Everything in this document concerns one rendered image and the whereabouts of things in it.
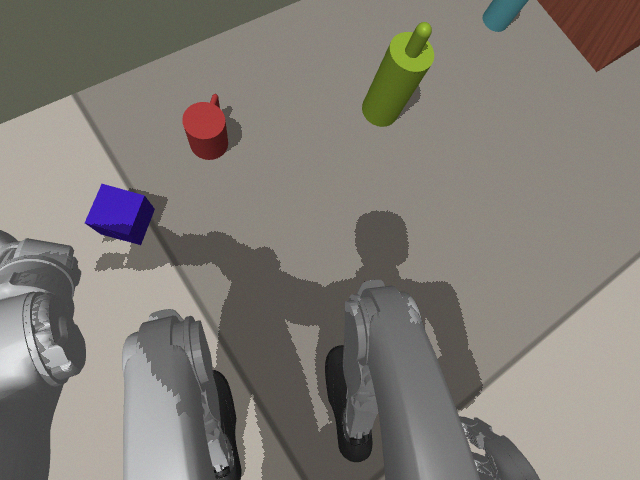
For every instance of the left robot arm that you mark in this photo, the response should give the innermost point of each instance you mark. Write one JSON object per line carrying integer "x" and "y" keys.
{"x": 40, "y": 348}

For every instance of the left robot hand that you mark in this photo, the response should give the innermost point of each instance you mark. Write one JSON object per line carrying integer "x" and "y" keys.
{"x": 6, "y": 238}

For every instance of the right robot hand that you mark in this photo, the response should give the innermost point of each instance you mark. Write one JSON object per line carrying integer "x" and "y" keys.
{"x": 503, "y": 460}

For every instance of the left robot foot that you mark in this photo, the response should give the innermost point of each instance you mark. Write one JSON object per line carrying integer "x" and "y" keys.
{"x": 228, "y": 423}

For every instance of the right robot foot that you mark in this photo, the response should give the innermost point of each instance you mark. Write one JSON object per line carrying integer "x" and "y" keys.
{"x": 354, "y": 450}

